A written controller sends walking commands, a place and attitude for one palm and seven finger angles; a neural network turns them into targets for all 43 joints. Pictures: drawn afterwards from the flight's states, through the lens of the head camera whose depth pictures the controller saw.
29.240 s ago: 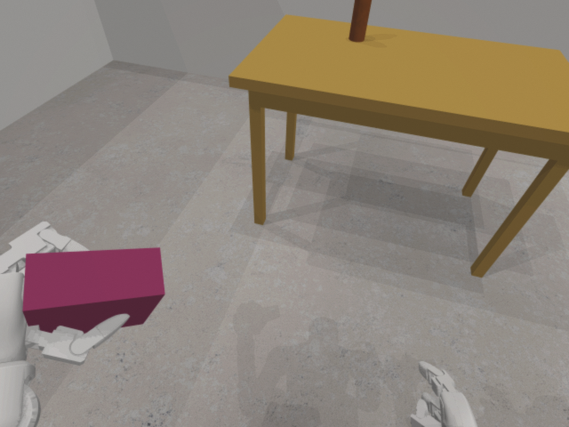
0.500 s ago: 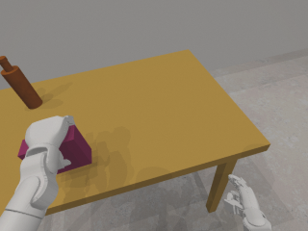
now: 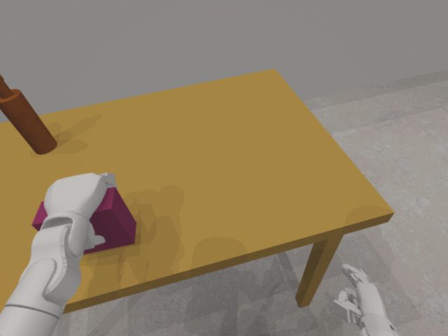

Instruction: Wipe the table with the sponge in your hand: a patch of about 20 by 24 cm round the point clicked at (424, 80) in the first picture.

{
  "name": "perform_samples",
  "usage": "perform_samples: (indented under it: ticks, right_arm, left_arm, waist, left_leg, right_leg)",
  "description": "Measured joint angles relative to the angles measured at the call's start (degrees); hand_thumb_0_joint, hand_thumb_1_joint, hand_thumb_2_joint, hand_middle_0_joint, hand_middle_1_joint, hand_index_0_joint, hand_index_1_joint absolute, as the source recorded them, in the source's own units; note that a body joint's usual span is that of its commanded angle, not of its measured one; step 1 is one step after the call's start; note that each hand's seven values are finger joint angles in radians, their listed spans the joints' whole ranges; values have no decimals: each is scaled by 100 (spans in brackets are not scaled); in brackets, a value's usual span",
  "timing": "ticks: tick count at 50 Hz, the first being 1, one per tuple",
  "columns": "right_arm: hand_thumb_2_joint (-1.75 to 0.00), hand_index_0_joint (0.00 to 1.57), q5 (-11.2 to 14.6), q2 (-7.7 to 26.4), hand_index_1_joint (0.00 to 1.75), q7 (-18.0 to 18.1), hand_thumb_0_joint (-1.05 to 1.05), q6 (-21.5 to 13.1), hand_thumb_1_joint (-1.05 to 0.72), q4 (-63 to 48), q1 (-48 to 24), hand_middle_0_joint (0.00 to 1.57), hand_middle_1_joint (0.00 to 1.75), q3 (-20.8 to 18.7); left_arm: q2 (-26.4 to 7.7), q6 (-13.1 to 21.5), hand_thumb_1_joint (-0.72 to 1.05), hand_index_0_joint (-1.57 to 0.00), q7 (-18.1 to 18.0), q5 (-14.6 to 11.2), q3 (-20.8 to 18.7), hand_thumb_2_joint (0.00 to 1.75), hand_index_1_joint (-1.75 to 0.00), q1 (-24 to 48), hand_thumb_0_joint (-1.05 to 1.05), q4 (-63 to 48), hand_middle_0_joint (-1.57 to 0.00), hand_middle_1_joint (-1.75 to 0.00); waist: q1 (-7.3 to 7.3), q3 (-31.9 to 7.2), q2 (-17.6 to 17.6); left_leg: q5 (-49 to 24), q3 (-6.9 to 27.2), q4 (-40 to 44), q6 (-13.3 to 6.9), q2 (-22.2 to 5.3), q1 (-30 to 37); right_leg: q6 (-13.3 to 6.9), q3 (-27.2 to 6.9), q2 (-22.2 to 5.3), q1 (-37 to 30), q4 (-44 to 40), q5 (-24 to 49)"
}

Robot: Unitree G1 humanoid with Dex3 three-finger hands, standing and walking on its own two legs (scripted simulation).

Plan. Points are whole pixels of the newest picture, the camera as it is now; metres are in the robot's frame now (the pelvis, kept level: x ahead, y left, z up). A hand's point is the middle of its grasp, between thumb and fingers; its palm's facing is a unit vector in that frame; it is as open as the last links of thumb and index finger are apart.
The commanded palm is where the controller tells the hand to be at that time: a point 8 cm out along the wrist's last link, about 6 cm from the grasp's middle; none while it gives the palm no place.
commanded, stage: move the sponge above the wiping area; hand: left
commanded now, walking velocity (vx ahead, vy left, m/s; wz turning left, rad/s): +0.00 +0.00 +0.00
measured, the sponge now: (94, 229) +0.26 +0.30 +0.05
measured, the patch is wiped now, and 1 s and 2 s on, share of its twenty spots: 0.00 0.00 0.00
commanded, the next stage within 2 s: none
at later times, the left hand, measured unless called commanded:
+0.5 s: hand (96, 205) +0.28 +0.29 +0.09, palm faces +0.02 -0.04 -1.00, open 9.2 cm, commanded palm +0.25 +0.30 +0.16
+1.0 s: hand (87, 187) +0.30 +0.31 +0.11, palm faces +0.10 +0.00 -0.99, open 9.2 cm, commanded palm +0.26 +0.31 +0.17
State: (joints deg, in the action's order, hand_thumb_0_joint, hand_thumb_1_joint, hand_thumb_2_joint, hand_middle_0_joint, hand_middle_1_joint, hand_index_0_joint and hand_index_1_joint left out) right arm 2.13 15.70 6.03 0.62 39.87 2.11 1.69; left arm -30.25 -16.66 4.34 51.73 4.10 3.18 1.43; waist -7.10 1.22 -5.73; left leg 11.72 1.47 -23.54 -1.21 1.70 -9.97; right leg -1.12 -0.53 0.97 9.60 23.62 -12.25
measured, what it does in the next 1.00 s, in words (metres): stands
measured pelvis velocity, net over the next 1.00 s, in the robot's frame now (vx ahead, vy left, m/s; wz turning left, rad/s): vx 0.00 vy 0.00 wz -0.02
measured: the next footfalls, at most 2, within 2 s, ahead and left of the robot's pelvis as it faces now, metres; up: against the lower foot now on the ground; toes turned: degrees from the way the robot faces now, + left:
none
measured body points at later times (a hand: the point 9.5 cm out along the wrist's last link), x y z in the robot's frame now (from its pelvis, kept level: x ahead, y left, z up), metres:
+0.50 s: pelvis +0.01 +0.01 +0.00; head +0.01 -0.02 +0.45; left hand +0.27 +0.29 +0.15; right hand +0.23 -0.21 -0.10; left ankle +0.01 +0.11 -0.74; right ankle +0.01 -0.11 -0.74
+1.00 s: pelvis +0.00 +0.00 +0.00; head +0.01 -0.02 +0.45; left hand +0.29 +0.30 +0.17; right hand +0.23 -0.21 -0.09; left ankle +0.01 +0.11 -0.74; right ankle +0.01 -0.11 -0.74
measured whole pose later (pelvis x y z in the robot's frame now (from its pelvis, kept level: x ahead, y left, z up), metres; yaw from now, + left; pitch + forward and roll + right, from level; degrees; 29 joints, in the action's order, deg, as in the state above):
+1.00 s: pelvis +0.00 +0.00 +0.00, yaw -1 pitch -1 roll +0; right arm 1.9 13.8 5.9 0.9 40.7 2.7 1.7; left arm -31.6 -12.1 -3.0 53.7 0.8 8.3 6.2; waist -6.9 0.5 -4.1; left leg 12.0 0.7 -23.3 -1.1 1.2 -10.2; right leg -1.1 -1.4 1.4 9.6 22.2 -11.5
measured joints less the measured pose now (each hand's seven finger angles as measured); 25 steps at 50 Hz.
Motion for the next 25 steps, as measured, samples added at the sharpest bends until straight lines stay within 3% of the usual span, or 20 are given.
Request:
perform_samples:
  ticks: [3, 5, 10, 15, 20, 23, 25]
  right_arm:
    - [-90, 20, -23, -111, 30, 13, 2, -35, -90, 50, 18, 20, 30, 9]
    - [-90, 20, -12, -165, 30, -17, 2, -7, -90, 82, 0, 20, 30, 27]
    - [-90, 20, 49, -150, 30, -123, 2, 119, -90, 99, -5, 20, 30, 43]
    - [-90, 20, 117, 11, 30, -156, 2, 235, -90, 10, 26, 20, 30, 26]
    - [-90, 20, 39, 39, 30, -98, 2, 134, -90, -51, 127, 20, 30, -36]
    - [-90, 20, -25, -39, 30, -59, 2, 56, -90, -25, 173, 20, 30, -69]
    - [-90, 20, -36, -96, 30, -67, 2, 52, -90, 29, 136, 20, 30, -61]
  left_arm:
    - [-12, 303, -44, -82, -255, 132, -22, 107, -140, 166, 0, 146, -82, -140]
    - [-47, 299, -44, -82, -431, 135, -142, 107, -140, 281, 0, 268, -82, -140]
    - [-99, -237, -44, -82, -577, 34, -399, 107, -140, 513, 0, 605, -82, -140]
    - [-86, -659, -43, -82, -164, -61, -264, 107, -141, 406, 0, 705, -82, -141]
    - [53, -77, -43, -82, 54, -54, -54, 107, -141, 9, 0, 222, -82, -141]
    - [82, 374, -44, -82, -201, 89, 10, 107, -140, -113, 0, -44, -82, -140]
    - [39, 469, -44, -82, -446, 153, -51, 107, -140, -85, 0, -88, -82, -140]
  waist:
    - [-1, -44, 59]
    - [12, -62, 81]
    - [100, -140, 45]
    - [173, -131, -43]
    - [102, -76, 1]
    - [23, -82, 60]
    - [-18, -85, 85]
  left_leg:
    - [3, -11, 14, 13, -16, -5]
    - [2, -44, 34, 21, -34, 6]
    - [-10, -73, 67, 16, -31, -22]
    - [-11, -44, 43, -29, 22, -79]
    - [27, -31, -12, -57, 45, -78]
    - [54, -33, -23, -46, 33, -38]
    - [61, -57, -14, -33, 12, 1]
  right_leg:
    - [-9, -12, 15, 4, -30, 14]
    - [-17, -47, 33, 6, -51, 30]
    - [2, -78, 29, 45, -76, 47]
    - [44, -48, -22, 87, -44, 23]
    - [59, -35, -44, 73, -5, -15]
    - [48, -40, -31, 23, -22, -23]
    - [29, -65, -10, -10, -44, -11]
